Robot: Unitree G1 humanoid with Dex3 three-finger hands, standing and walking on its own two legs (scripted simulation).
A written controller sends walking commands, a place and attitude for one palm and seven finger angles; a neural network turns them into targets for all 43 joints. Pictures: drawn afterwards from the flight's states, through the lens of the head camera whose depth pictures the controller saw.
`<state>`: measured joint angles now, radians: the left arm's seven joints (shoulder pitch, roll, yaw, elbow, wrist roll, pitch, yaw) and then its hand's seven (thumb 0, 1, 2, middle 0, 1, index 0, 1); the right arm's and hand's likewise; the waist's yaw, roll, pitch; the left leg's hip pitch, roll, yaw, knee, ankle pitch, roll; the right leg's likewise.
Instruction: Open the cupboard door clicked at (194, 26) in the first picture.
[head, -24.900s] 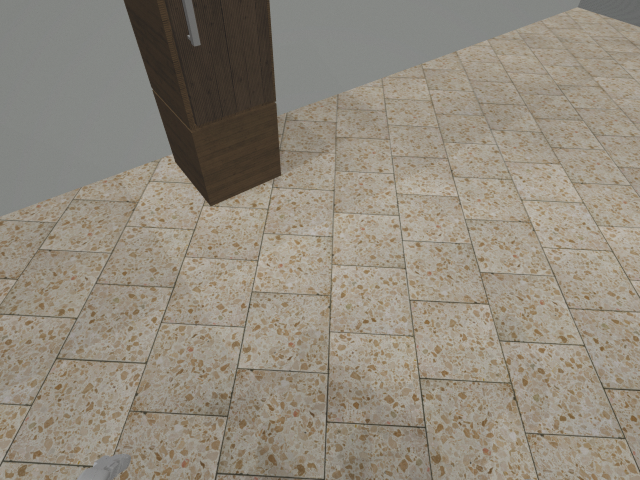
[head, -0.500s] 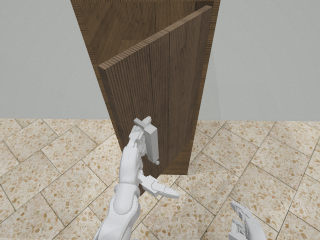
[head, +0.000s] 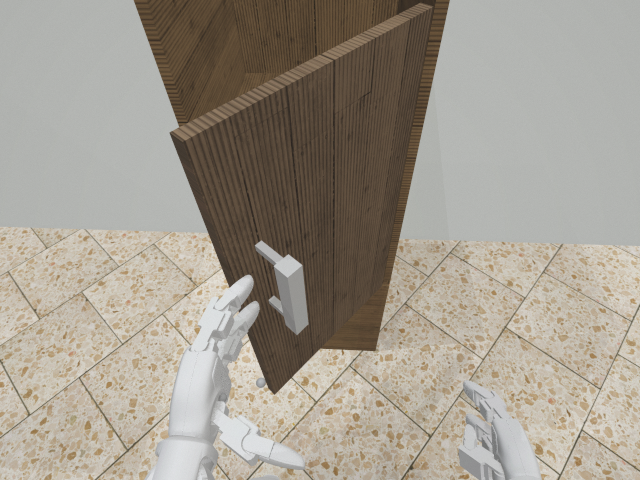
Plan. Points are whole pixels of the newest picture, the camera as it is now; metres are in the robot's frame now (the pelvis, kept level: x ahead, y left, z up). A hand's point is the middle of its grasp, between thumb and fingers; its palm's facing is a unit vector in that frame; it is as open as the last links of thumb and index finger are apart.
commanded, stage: slide the hand sideways off the handle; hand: left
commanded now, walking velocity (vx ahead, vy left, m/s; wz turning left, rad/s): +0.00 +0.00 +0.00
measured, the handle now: (281, 288) +0.33 +0.07 +0.07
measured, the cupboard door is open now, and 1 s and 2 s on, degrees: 50 50 50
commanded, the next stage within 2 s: draw the hand back to the body in 0.32 s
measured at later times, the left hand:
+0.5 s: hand (210, 414) +0.18 +0.12 +0.07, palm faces -0.04 -1.00 -0.01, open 16.4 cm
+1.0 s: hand (115, 390) +0.18 +0.19 +0.13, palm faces +0.09 -0.97 -0.21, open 15.9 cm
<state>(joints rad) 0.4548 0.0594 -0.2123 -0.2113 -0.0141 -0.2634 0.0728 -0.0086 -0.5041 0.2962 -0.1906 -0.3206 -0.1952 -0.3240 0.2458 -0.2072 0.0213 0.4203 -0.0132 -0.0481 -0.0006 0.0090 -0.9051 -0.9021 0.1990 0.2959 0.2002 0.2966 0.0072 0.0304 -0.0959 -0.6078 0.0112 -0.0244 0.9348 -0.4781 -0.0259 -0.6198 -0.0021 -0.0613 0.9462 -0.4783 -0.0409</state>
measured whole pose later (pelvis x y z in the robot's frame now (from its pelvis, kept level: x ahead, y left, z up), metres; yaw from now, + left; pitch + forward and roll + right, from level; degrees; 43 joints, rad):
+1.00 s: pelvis +0.00 +0.03 +0.01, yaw +0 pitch +4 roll -2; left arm 0.59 0.26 0.05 -0.51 -0.11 -0.08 -0.02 -0.01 -0.42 0.33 -0.16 -0.30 -0.15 -0.30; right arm 0.28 -0.22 0.05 0.44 0.03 -0.15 -0.08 0.01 -0.90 -0.90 0.20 0.30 0.20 0.30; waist 0.04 0.05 -0.10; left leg -0.50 0.00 -0.03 0.90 -0.47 0.01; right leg -0.48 -0.01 -0.06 0.85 -0.44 0.00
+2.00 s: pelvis +0.01 +0.02 +0.06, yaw -1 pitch -5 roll -1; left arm 0.47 0.33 0.33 -0.39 -0.04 -0.08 0.11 0.02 0.88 0.89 -0.21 -0.30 -0.21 -0.30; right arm 0.19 -0.22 0.02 0.65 -0.01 -0.11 -0.08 0.01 -0.90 -0.90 0.20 0.30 0.20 0.30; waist 0.07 0.07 0.03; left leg -0.06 0.01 0.00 0.40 -0.26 0.00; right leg -0.06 0.01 -0.03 0.37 -0.23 -0.01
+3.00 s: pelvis -0.12 +0.05 +0.03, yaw +3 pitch -2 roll -2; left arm 0.53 0.39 0.45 -0.56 0.00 -0.25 0.16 0.02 0.88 0.89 -0.21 -0.30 -0.21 -0.30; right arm 0.20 -0.22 -0.01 0.60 -0.01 -0.08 -0.07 0.01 -0.90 -0.90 0.20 0.30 0.20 0.30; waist 0.02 -0.01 0.08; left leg -0.49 -0.02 0.01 0.72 -0.37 0.02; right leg -0.42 0.00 0.02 0.59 -0.14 0.03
